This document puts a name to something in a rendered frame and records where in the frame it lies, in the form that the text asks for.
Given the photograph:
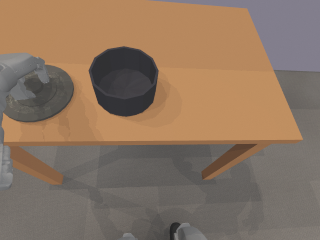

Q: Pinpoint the robot left hand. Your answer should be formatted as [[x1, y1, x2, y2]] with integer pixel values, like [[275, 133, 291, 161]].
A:
[[0, 52, 50, 101]]

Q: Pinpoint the pot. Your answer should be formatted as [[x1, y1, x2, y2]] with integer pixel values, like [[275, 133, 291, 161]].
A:
[[88, 46, 159, 117]]

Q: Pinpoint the knob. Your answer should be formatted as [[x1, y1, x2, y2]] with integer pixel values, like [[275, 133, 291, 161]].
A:
[[23, 78, 44, 94]]

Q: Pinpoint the robot right foot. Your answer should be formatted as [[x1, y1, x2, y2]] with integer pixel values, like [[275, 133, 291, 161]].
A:
[[170, 222, 181, 240]]

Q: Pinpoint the left robot forearm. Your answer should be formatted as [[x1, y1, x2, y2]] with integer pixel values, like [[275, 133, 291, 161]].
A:
[[0, 62, 18, 145]]

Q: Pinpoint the robot left upper arm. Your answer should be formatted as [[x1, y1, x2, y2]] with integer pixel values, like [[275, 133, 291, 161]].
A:
[[0, 143, 13, 191]]

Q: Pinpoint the table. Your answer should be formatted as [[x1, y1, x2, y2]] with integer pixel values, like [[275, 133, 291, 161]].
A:
[[0, 0, 303, 185]]

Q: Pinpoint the robot right thigh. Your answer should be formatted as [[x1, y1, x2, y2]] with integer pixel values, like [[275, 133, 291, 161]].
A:
[[173, 226, 207, 240]]

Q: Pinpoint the lid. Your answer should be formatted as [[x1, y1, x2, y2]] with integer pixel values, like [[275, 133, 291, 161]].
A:
[[3, 64, 74, 123]]

